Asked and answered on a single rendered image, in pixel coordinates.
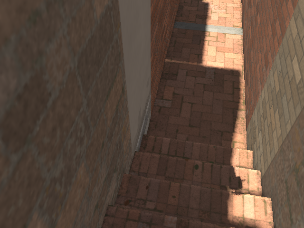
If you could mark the stairs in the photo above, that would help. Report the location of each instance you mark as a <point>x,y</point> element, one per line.
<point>181,184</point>

